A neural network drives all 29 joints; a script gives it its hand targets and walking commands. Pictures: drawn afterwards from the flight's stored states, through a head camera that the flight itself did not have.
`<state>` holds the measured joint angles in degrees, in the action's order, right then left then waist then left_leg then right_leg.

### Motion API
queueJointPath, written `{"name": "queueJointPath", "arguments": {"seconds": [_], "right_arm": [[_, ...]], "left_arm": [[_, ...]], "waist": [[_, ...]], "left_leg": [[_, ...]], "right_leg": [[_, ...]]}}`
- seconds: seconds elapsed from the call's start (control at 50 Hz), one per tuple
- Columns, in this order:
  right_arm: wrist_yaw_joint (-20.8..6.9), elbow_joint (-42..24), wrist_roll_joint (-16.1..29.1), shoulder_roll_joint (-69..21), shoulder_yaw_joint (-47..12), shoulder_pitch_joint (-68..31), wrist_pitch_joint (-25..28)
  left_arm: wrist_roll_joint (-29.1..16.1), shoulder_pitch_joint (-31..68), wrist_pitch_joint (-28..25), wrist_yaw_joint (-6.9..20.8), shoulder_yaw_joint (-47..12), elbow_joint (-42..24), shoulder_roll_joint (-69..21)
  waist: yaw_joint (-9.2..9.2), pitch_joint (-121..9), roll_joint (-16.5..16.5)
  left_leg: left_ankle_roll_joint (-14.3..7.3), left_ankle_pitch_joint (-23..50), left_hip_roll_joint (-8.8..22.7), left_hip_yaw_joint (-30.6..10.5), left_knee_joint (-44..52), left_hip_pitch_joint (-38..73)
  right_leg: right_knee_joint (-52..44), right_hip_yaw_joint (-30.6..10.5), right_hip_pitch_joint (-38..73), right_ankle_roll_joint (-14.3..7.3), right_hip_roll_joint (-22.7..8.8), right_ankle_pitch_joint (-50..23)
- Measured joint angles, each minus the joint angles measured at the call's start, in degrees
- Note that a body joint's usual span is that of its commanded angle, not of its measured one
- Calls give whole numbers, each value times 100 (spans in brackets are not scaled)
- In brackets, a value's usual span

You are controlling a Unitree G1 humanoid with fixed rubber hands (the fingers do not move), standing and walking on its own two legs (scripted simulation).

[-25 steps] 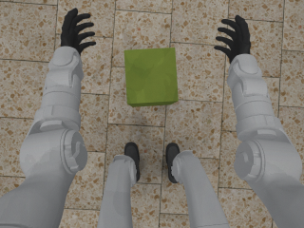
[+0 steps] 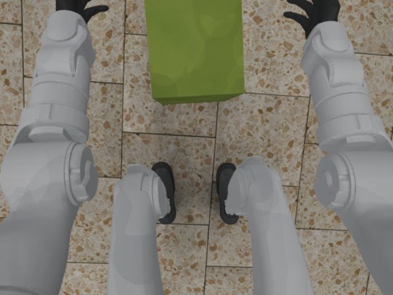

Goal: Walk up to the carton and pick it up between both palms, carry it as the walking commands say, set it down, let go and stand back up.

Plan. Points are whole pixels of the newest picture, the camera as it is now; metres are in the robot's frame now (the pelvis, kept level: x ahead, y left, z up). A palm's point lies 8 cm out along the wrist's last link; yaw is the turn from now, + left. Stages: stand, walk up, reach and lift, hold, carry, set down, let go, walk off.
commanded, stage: reach and lift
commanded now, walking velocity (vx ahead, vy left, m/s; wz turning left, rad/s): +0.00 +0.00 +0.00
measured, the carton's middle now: (193, 59) +0.54 +0.00 -0.37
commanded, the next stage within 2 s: none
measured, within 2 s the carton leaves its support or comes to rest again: neither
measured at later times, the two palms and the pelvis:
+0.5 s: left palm (110, 47) +0.55 +0.18 -0.26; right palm (278, 51) +0.52 -0.18 -0.26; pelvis -0.02 +0.00 -0.11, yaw +0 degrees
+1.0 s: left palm (114, 52) +0.54 +0.18 -0.29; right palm (268, 56) +0.52 -0.17 -0.29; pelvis -0.03 +0.00 -0.14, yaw +0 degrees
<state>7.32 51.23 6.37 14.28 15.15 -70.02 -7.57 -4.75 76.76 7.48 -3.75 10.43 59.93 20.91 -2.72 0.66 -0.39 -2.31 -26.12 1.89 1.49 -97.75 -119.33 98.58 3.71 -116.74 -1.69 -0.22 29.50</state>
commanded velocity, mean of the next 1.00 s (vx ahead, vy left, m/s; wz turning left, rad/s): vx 0.00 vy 0.00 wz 0.00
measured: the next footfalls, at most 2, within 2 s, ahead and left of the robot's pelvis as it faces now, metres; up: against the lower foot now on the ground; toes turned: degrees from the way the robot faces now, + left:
none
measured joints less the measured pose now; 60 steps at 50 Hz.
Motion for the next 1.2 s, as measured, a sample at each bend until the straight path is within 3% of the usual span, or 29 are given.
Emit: {"name": "queueJointPath", "arguments": {"seconds": [0.08, 0.16, 0.34, 0.46, 0.62, 0.76, 1.0, 1.2], "right_arm": [[-68, 405, 43, 100, -149, -355, 3], [-14, 496, 153, 190, -176, -539, 32], [25, 1111, 236, 302, -375, -984, 152], [28, 1398, 585, 442, -614, -1263, 270], [95, 1390, 674, 468, -781, -1676, 436], [190, 1231, 1127, 622, -1236, -1680, 429], [85, 1580, 869, 429, -1077, -1731, 439], [21, 1733, 814, 404, -994, -1902, 450]], "left_arm": [[-174, 250, 20, -6, -72, 328, 14], [-117, 429, -26, -148, -144, 182, -4], [-509, 862, -92, -97, -459, 938, 221], [-747, 1132, -231, -124, -787, 1042, 291], [-944, 1463, -411, -99, -887, 1062, 444], [-1229, 1313, -399, -198, -1212, 765, 488], [-1015, 1470, -454, -103, -990, 1274, 410], [-1155, 1716, -419, -101, -1237, 1465, 283]], "waist": [[-32, 148, 15], [17, 499, 52], [24, 1069, 34], [61, 1699, 100], [93, 2663, 34], [71, 2943, 118], [118, 2736, 43], [77, 2721, 98]], "left_leg": [[-60, -52, 19, 63, -407, -281], [-86, -100, 48, 101, -807, -414], [-117, -178, 71, 99, -1620, -777], [-91, -243, 97, 44, -2086, -851], [-66, -320, 104, 11, -2596, -860], [-71, -411, 136, 14, -2910, -845], [-86, -347, 140, 12, -2857, -784], [-131, -286, 129, 46, -2734, -806]], "right_leg": [[429, -53, -297, 31, -8, 57], [846, -81, -443, 36, -8, 110], [1687, -52, -790, 0, -46, 228], [2146, 17, -845, -53, -55, 307], [2665, 66, -830, -102, -86, 414], [2983, 67, -835, -129, -64, 492], [2905, 51, -768, -75, -35, 407], [2779, 6, -790, -22, -23, 346]]}}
